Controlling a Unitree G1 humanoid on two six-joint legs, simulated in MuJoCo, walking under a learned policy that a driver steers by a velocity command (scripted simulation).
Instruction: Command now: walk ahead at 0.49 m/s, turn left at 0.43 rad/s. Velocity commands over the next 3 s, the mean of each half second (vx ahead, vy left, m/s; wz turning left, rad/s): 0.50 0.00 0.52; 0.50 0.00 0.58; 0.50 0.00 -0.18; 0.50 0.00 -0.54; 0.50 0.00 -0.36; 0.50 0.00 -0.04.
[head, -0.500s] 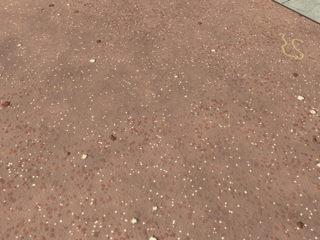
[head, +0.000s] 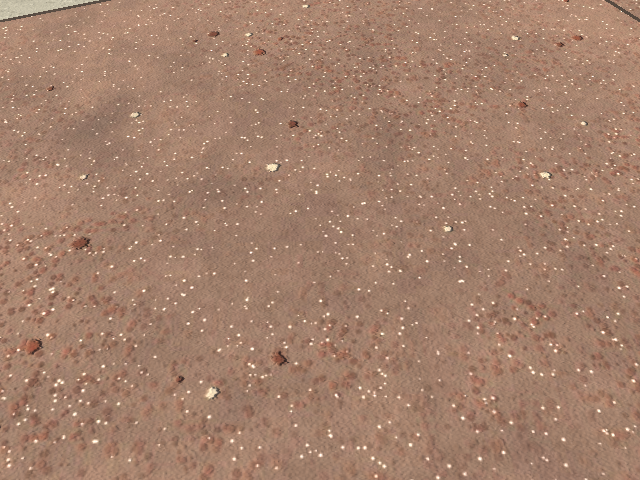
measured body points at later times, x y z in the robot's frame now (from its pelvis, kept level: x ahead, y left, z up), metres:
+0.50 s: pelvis +0.29 +0.08 +0.00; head +0.32 +0.10 +0.45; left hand +0.38 +0.38 -0.10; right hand +0.43 -0.17 -0.12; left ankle +0.28 +0.14 -0.74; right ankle +0.39 -0.09 -0.67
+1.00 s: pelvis +0.58 +0.11 +0.00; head +0.60 +0.13 +0.45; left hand +0.47 +0.38 -0.12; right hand +0.85 -0.03 -0.10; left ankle +0.53 +0.27 -0.67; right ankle +0.63 +0.02 -0.74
